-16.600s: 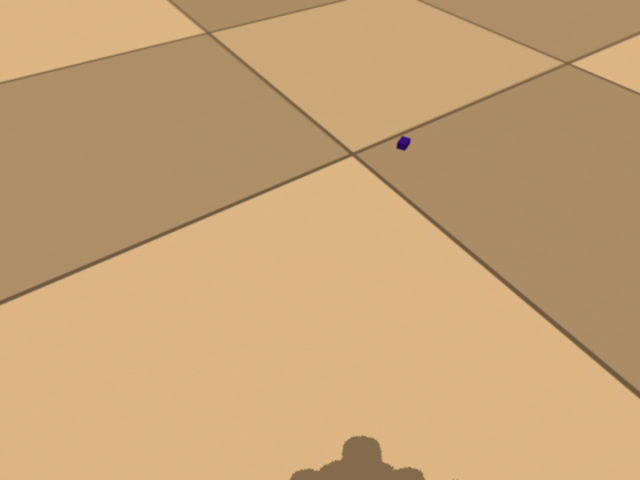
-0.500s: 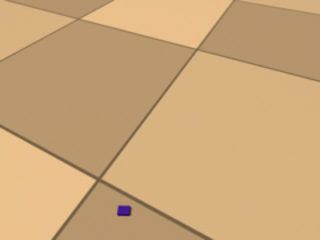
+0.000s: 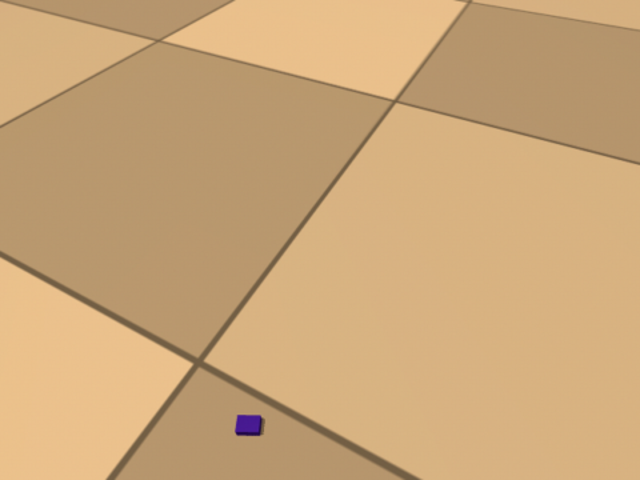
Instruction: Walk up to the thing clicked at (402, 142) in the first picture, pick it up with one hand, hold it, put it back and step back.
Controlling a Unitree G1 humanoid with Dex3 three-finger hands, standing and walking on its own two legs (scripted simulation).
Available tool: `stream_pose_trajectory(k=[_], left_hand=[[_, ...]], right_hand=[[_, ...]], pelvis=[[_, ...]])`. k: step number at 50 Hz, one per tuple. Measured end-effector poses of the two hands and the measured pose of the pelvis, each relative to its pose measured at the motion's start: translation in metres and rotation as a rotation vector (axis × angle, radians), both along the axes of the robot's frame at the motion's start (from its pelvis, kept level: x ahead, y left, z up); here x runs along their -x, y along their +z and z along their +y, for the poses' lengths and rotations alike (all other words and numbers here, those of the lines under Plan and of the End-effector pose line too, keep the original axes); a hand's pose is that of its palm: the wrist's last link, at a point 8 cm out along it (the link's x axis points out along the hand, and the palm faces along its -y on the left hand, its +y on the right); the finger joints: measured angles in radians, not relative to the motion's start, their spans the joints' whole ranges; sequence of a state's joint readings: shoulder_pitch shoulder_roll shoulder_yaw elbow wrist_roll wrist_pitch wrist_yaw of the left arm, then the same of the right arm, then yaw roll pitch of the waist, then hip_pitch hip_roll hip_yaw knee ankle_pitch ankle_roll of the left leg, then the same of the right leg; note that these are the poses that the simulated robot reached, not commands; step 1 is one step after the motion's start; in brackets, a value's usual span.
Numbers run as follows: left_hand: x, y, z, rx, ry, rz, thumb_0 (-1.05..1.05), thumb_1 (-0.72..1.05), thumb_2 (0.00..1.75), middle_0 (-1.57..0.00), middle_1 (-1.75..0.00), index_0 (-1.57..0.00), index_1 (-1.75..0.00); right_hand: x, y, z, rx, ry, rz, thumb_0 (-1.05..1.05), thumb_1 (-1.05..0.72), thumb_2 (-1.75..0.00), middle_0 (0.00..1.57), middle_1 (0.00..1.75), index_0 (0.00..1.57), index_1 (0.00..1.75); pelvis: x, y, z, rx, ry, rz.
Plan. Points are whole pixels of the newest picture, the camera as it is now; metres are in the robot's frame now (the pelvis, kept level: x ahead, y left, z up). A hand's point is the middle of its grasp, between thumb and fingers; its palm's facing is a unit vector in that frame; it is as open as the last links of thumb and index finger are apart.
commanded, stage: stand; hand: left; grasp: from above
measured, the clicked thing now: (248, 425) +0.43 +0.22 -0.77
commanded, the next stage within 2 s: rise first in 0.12 s
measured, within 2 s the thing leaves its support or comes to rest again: neither
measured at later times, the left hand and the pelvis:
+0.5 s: hand out of the picture +0.15 +0.25 -0.17, palm faces -0.05 -0.93 -0.36, open 9.1 cm; pelvis -0.01 +0.00 -0.03, yaw +0 degrees
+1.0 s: hand out of the picture +0.12 +0.26 -0.24, palm faces -0.19 -0.86 -0.47, open 12.4 cm; pelvis -0.02 +0.02 -0.10, yaw +0 degrees
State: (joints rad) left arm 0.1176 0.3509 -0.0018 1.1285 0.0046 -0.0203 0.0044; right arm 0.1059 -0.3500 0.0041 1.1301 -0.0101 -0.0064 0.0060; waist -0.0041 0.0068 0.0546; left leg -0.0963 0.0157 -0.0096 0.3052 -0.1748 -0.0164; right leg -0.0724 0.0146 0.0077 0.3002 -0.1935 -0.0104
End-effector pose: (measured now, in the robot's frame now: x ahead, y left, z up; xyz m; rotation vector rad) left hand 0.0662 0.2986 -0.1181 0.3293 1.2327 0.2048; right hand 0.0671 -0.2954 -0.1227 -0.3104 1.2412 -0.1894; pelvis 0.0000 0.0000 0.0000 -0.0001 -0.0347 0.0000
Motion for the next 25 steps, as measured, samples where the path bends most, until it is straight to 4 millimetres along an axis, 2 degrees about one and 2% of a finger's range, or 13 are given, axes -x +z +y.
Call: stream_pose_trajectory(k=[13,18,22,25], left_hand=[[-0.003,-0.001,-0.001,0.007,0.007,-0.014,0.0,0.9,0.89,-0.21,-0.3,-0.21,-0.31],[-0.038,-0.007,-0.006,0.026,0.026,-0.109,0.01,0.79,0.88,-0.24,-0.39,-0.23,-0.41],[-0.067,-0.016,-0.004,0.026,-0.053,-0.137,0.01,0.6,0.85,-0.26,-0.53,-0.25,-0.54],[-0.077,-0.019,-0.001,0.002,-0.085,-0.155,0.0,0.41,0.82,-0.28,-0.62,-0.28,-0.63]], right_hand=[[0.0,0.002,0.001,0.005,-0.009,-0.013,0.01,-0.91,-0.9,0.2,0.3,0.2,0.3],[-0.007,-0.004,0.017,-0.018,0.0,-0.105,0.01,-0.9,-0.89,0.2,0.3,0.2,0.3],[-0.008,-0.011,0.032,-0.045,-0.014,-0.145,0.01,-0.89,-0.89,0.2,0.3,0.2,0.3],[-0.008,-0.017,0.041,-0.063,-0.027,-0.168,0.01,-0.89,-0.89,0.2,0.3,0.2,0.3]], pelvis=[[0.0,-0.001,0.001,0.0,0.002,0.015],[0.011,-0.009,0.002,0.003,0.017,0.081],[0.015,-0.02,0.003,0.004,0.01,0.146],[0.014,-0.028,0.005,0.004,0.003,0.171]])
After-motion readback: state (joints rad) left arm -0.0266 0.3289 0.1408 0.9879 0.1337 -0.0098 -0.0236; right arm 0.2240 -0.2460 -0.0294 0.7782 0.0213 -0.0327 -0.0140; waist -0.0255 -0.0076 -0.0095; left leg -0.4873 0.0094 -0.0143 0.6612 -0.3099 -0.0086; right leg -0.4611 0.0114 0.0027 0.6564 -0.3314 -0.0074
